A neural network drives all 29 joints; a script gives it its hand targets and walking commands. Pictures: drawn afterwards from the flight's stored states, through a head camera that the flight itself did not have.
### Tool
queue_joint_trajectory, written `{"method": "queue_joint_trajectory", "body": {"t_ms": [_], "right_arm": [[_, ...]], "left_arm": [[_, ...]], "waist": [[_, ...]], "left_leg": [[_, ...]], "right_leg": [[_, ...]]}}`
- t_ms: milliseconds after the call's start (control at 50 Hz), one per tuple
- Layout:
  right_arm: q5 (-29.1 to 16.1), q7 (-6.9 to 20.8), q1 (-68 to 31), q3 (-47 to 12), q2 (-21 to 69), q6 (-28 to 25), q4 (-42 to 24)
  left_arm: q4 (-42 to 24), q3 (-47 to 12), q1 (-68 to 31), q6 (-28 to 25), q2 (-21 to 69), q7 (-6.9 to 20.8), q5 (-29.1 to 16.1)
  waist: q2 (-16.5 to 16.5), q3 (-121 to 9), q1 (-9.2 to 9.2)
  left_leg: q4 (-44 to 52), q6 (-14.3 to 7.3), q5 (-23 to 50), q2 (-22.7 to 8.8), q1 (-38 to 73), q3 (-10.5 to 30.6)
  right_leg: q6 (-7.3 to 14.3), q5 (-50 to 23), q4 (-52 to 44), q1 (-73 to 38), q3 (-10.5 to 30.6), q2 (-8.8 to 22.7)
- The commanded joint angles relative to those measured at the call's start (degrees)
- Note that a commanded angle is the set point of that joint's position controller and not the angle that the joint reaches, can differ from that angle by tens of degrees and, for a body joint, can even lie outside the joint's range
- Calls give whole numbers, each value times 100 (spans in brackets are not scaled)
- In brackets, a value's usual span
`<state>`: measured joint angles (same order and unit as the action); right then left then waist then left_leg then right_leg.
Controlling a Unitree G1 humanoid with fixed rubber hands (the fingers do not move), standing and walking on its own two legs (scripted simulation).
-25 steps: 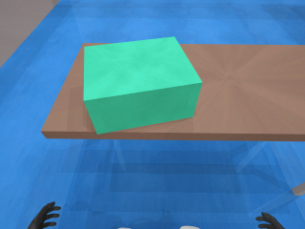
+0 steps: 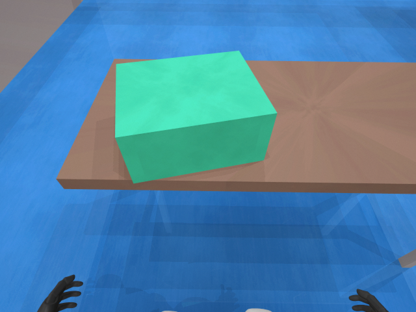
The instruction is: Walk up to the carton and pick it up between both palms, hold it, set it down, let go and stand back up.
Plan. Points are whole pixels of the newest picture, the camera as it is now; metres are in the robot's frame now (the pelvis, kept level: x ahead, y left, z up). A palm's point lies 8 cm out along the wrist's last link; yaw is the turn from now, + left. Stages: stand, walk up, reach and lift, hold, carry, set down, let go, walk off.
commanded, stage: walk up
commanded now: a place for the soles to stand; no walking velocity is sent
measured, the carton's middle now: (190, 112) +0.54 +0.04 +0.06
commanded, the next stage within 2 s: none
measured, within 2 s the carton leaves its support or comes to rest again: neither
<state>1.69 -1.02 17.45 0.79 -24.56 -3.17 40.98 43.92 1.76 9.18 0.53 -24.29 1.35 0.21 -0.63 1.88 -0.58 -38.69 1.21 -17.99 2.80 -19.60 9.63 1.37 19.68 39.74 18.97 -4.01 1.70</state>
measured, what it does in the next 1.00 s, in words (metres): stands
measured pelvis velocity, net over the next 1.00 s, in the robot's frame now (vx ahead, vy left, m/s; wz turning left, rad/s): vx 0.00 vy -0.01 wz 0.00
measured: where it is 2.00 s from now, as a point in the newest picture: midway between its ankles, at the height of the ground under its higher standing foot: outside the picture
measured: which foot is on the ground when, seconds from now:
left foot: down 0.00-1.00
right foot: down 0.00-1.00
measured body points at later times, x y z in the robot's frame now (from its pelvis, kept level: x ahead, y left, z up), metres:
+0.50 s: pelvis +0.00 -0.01 +0.00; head +0.01 -0.01 +0.45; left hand +0.13 +0.31 -0.09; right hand +0.10 -0.33 -0.09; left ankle +0.03 +0.15 -0.72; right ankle +0.02 -0.11 -0.72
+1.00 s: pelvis +0.00 -0.01 +0.00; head +0.01 +0.00 +0.45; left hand +0.14 +0.31 -0.09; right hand +0.10 -0.33 -0.09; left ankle +0.03 +0.15 -0.72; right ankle +0.02 -0.11 -0.72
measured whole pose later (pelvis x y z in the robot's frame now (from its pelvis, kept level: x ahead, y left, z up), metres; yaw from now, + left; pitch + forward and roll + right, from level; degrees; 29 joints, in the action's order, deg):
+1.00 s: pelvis +0.00 -0.01 +0.00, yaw +0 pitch -1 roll +1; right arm 1.7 -1.3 17.4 0.8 -24.5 -3.3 41.2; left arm 43.9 1.8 9.8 0.8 -24.4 1.5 0.2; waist -1.6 2.5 -0.6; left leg -38.7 0.8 -18.3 2.4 -19.6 9.7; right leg 2.4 20.2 40.4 19.3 -4.0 1.1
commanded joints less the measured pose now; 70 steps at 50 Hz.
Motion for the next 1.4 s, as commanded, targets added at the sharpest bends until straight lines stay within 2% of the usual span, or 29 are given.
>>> {"method": "queue_joint_trajectory", "body": {"t_ms": [0,40,140,200,240,280,320,360,420,460,520,580,620,660,700,720,780,840,900,960,1000,1060,1120,1180,1200,1240,1280,1340,1380], "right_arm": [[-38,-103,70,360,-1356,-135,15],[-67,-97,-203,321,-1292,-108,-13],[-83,-58,138,304,-901,-94,152],[-56,-62,472,301,-1005,-152,150],[-48,-107,229,389,-1396,-197,84],[-14,-103,143,374,-1454,-179,35],[-12,-126,-188,369,-1373,-142,-60],[-31,-108,-287,302,-1234,-113,-100],[-161,-88,-10,270,-869,-113,6],[-168,-80,184,272,-878,-96,55],[-49,-84,470,328,-1005,-146,129],[-36,-110,237,394,-1462,-169,52],[-32,-121,127,382,-1459,-150,-10],[-35,-111,-149,320,-1256,-114,-29],[-72,-99,-243,244,-1004,-108,-29],[-130,-103,-141,224,-832,-112,6],[-123,-101,298,290,-985,-120,142],[-80,-122,254,353,-1211,-133,28],[-137,-137,272,367,-1246,-94,68],[-64,-118,196,383,-1343,-111,32],[-43,-116,61,349,-1394,-103,9],[-80,-100,-180,312,-1149,-95,-9],[-108,-76,85,248,-918,-99,116],[-74,-104,395,301,-1024,-167,173],[-87,-129,456,309,-1137,-187,121],[-17,-134,182,358,-1427,-196,-3],[-16,-145,105,358,-1375,-150,28],[-73,-148,-119,303,-1271,-113,-31],[-141,-133,-36,260,-1112,-127,-15]], "left_arm": [[-306,409,-317,-27,-992,-6,68],[-210,401,-112,-41,-852,3,61],[-303,456,-165,-141,-1201,3,107],[-404,401,-403,-73,-1099,-3,119],[-416,411,-355,-41,-1026,-15,39],[-383,399,-237,17,-896,-15,47],[-270,395,-89,-17,-843,-8,51],[-245,396,-1,-90,-850,6,104],[-263,482,80,-154,-1285,-10,147],[-343,438,-278,-147,-1271,-11,127],[-428,355,-359,-81,-1083,-11,99],[-473,389,-249,-17,-907,-13,26],[-390,388,-111,-14,-884,-16,42],[-265,390,24,-63,-892,-7,75],[-313,426,140,-153,-1070,-30,162],[-268,469,67,-176,-1253,-27,155],[-373,436,-262,-142,-1262,-10,124],[-411,449,-170,-88,-1178,-46,80],[-411,467,-188,-42,-1254,-53,73],[-428,431,-249,18,-1056,-8,65],[-323,410,-127,-14,-967,-3,74],[-302,440,74,-98,-988,4,139],[-286,460,-82,-123,-1203,4,131],[-345,409,-244,-72,-1171,1,123],[-419,416,-327,-48,-1094,-3,80],[-489,395,-178,-19,-1004,0,23],[-424,394,-59,11,-869,-22,48],[-273,410,-69,-59,-895,-3,78],[-271,430,29,-125,-1094,15,144]], "waist": [[425,-263,200],[293,-52,344],[-512,-328,127],[-471,-406,-13],[304,-413,129],[588,-232,218],[714,-62,309],[413,-99,364],[-527,-494,223],[-657,-359,48],[-651,-201,-40],[404,-291,162],[661,-206,223],[524,-234,353],[144,-221,387],[-454,-379,250],[-562,-522,18],[-281,-558,96],[-262,-436,156],[373,-334,136],[421,-116,239],[141,-153,408],[-346,-178,161],[-495,-369,-5],[-173,-392,-29],[600,-513,174],[460,-285,241],[588,-66,282],[-73,-444,270]], "left_leg": [[1258,-996,984,-1000,-410,1841],[1369,-934,69,-891,-934,1831],[-148,-311,208,68,-338,-669],[550,-449,636,-117,299,-339],[1036,-868,1501,-847,16,1275],[1399,-1182,1271,-1205,52,2419],[1396,-1198,825,-1107,-207,2244],[1103,-860,877,-761,-797,1385],[-147,-374,327,53,-697,-324],[-320,-304,-299,39,-322,-837],[382,-503,442,-78,332,-470],[1164,-983,992,-955,-93,1602],[1379,-1266,942,-1216,-154,2210],[1338,-997,325,-976,-585,1738],[588,-549,600,-437,-1217,601],[57,-335,711,-81,-860,-147],[39,-333,505,-2,-75,-714],[-84,-514,1800,-135,-113,-327],[89,-563,1742,-260,-133,-106],[1046,-945,682,-784,-370,1393],[1317,-1037,225,-951,-736,1829],[914,-668,108,-503,-1141,860],[-122,-305,531,29,-463,-608],[211,-405,1090,-123,196,-421],[421,-568,1358,-270,189,-51],[1030,-987,1672,-961,175,1579],[1207,-1184,1378,-1150,127,2087],[1144,-954,1283,-949,-631,1670],[490,-592,1104,-472,-864,619]], "right_leg": [[190,541,9,-441,570,36],[272,822,-488,-807,814,45],[907,142,-1577,-883,1559,1370],[620,-862,-816,-434,991,1020],[222,-590,159,-398,523,269],[130,957,313,-13,594,-137],[185,958,-129,-207,720,-128],[269,443,-678,-877,744,117],[852,317,-1638,-1155,1596,1242],[1090,-709,-1519,-839,1592,1580],[650,-600,-1050,-54,997,1047],[137,51,162,-212,497,113],[116,956,194,-174,606,-131],[242,820,-450,-790,797,33],[497,446,-1243,-1414,1342,711],[757,317,-1544,-1245,1623,1158],[851,-1013,-1161,-950,1153,1200],[607,-1223,-592,-850,713,772],[543,-439,-605,-700,658,690],[305,532,-127,-539,625,207],[226,882,-202,-609,663,43],[420,968,-1076,-1090,1082,452],[846,740,-1773,-707,1535,1230],[681,-926,-936,-500,972,966],[559,-1024,-611,-473,834,796],[157,-370,180,-363,562,181],[107,750,14,-132,608,-87],[241,403,-445,-702,761,77],[463,-259,-995,-1366,1134,658]]}}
